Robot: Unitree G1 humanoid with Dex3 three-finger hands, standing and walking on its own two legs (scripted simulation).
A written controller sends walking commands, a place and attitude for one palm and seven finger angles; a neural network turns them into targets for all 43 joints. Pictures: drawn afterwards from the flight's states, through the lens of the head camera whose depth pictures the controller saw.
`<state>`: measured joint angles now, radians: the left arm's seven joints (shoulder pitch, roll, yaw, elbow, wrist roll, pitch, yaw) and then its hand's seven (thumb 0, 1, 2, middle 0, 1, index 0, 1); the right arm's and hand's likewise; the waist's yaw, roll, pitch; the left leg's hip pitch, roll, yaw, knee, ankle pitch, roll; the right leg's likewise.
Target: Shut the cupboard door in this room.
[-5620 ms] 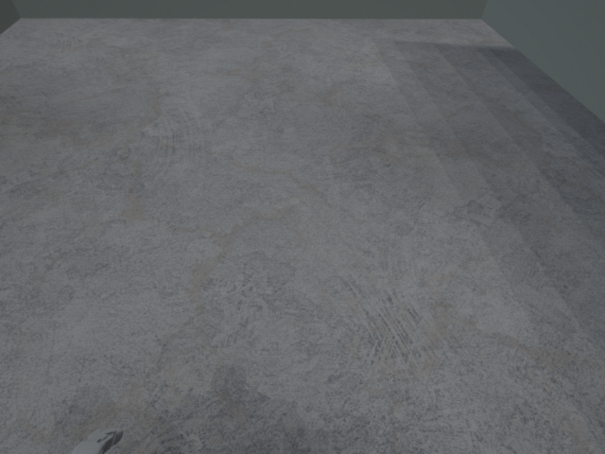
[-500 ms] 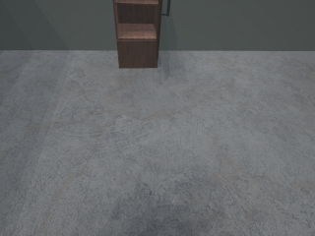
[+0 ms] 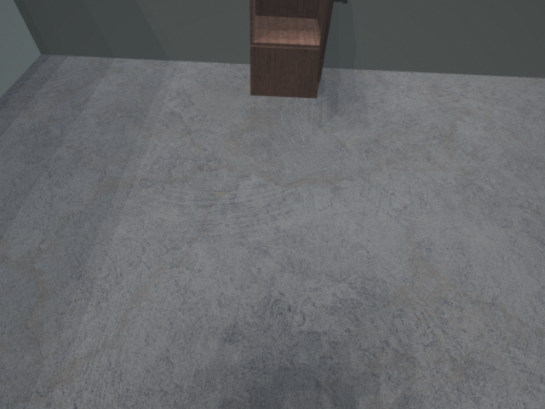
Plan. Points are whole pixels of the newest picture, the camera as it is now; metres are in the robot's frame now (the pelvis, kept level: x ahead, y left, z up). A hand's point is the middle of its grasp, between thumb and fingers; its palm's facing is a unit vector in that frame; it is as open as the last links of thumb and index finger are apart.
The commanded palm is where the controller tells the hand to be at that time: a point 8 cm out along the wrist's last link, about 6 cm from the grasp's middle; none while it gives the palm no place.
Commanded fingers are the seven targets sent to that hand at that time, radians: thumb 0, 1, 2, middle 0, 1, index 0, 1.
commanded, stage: turn or walk to find it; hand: left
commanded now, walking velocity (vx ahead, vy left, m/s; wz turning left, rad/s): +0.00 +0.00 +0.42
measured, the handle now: out of the picture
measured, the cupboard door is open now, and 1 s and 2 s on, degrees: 83 83 83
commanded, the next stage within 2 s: none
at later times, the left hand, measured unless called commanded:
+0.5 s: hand out of the picture +0.04 +0.19 -0.14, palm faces +0.17 -0.94 -0.28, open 7.4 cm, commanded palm none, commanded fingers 0.00 0.90 0.90 -0.20 -0.30 -0.20 -0.30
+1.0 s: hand out of the picture -0.16 +0.17 -0.17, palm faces +0.45 -0.85 -0.25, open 7.4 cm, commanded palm none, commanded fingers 0.00 0.90 0.90 -0.20 -0.30 -0.20 -0.30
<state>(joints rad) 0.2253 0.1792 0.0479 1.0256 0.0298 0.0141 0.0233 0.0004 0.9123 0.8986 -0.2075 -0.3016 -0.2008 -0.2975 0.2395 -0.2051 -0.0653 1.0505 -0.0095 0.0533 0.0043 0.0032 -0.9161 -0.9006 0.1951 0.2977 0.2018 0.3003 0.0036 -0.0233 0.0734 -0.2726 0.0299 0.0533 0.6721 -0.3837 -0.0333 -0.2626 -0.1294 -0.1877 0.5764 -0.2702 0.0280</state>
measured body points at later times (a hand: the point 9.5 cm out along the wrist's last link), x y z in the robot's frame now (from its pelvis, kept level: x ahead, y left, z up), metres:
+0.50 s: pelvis -0.05 -0.02 +0.00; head -0.02 -0.05 +0.45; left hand +0.03 +0.24 -0.12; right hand +0.02 -0.26 -0.17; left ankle +0.00 +0.11 -0.73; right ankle -0.04 -0.12 -0.73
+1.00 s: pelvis -0.09 -0.02 +0.00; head -0.06 +0.00 +0.45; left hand -0.18 +0.22 -0.15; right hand +0.10 -0.22 -0.14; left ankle -0.16 +0.08 -0.73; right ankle -0.04 -0.12 -0.73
